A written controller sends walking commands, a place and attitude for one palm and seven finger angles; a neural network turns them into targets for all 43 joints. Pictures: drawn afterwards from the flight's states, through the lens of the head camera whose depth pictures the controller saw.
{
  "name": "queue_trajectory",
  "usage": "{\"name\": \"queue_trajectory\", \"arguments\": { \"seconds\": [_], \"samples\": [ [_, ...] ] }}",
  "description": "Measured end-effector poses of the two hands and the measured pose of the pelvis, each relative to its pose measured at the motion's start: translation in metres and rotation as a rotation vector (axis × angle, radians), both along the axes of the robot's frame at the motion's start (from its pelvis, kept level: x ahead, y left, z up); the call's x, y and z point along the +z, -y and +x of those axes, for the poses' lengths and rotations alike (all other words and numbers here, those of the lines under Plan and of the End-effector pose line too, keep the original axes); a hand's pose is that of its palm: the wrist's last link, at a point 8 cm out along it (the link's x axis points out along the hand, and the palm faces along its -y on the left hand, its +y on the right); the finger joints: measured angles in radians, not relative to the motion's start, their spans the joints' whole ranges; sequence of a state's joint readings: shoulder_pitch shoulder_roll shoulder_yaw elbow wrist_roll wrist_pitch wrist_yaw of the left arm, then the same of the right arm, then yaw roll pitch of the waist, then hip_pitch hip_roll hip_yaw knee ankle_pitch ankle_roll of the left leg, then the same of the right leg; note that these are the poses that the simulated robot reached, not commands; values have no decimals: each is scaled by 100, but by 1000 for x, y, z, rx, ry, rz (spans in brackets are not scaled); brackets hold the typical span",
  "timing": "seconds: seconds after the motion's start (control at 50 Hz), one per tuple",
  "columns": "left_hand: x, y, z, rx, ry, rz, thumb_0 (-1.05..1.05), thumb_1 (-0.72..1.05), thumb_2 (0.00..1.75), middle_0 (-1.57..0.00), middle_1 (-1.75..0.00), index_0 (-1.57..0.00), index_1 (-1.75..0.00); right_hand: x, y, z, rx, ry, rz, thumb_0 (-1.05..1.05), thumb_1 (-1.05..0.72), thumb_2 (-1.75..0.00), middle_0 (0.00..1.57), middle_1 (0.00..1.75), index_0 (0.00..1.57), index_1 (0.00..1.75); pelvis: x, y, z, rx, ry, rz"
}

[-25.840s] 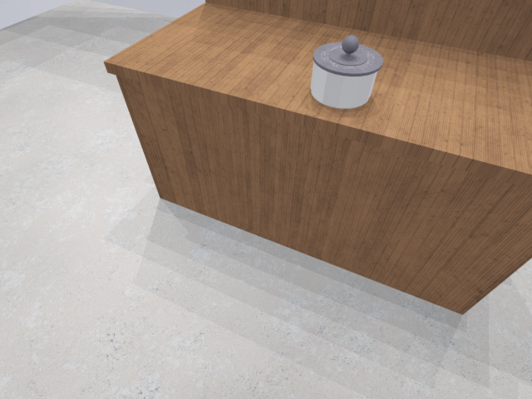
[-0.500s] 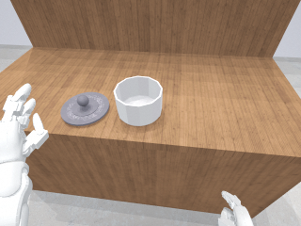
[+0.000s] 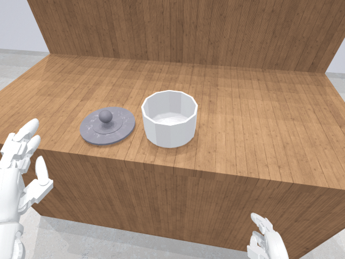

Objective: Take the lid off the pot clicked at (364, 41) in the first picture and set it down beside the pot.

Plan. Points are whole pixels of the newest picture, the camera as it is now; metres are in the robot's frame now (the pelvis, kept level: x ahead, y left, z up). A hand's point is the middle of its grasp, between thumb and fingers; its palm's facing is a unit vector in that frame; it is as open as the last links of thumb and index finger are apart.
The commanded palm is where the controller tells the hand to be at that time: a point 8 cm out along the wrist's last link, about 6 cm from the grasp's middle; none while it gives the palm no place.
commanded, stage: step back with the hand held close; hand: left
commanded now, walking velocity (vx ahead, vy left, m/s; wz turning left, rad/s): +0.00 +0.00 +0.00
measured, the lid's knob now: (105, 116) +0.53 +0.31 +0.01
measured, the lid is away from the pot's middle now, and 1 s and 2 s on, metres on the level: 0.22 0.22 0.22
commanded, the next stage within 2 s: stop stepping back and stand still in 1.54 s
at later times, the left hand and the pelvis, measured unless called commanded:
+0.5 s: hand (44, 195) +0.17 +0.25 +0.15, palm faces +0.25 -0.82 -0.52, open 7.4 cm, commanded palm +0.10 +0.29 +0.17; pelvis -0.03 +0.02 -0.01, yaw -1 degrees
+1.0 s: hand (15, 227) +0.11 +0.26 +0.16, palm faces +0.35 -0.80 -0.48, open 7.4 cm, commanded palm +0.04 +0.30 +0.17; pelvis -0.09 +0.02 -0.02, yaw +1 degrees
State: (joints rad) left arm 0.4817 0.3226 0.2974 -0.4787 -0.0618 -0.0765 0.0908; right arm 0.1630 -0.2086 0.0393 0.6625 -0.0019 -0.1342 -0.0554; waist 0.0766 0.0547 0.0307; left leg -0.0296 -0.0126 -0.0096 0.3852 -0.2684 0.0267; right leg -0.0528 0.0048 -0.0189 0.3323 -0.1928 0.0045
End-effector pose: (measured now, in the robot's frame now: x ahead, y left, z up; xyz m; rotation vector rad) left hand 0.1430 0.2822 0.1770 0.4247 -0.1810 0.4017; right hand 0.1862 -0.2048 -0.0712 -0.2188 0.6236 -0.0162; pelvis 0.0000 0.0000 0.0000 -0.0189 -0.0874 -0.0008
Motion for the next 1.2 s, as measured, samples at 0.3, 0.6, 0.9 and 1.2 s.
{"name": "queue_trajectory", "arguments": {
  "seconds": [0.3, 0.6, 0.9, 1.2],
  "samples": [
    [1, 0, 13, -111, -37, 102, 1, 89, 90, -20, -30, -21, -30, 0, 22, -15, -104, -77, -40, 1, -90, -90, 20, 30, 20, 30, -2, -9, -6, -11, -91, 1],
    [0, -8, -32, -133, -12, 165, 2, 89, 90, -21, -30, -21, -30, -1, 25, -68, -168, -74, -60, 1, -90, -90, 20, 30, 20, 30, -13, -15, -46, -8, -91, 12],
    [-4, -18, -66, -106, 62, 172, 1, 89, 90, -21, -30, -21, -30, -7, 14, -117, -167, -79, -82, 1, -90, -90, 20, 30, 20, 30, -17, -21, -76, 21, -103, -25],
    [-1, -7, -100, -206, 74, 206, 1, 89, 90, -21, -30, -21, -30, 4, 20, -132, -161, -19, -89, 1, -90, -90, 21, 30, 20, 30, -20, -18, -118, 3, -97, -25]
  ]
}}
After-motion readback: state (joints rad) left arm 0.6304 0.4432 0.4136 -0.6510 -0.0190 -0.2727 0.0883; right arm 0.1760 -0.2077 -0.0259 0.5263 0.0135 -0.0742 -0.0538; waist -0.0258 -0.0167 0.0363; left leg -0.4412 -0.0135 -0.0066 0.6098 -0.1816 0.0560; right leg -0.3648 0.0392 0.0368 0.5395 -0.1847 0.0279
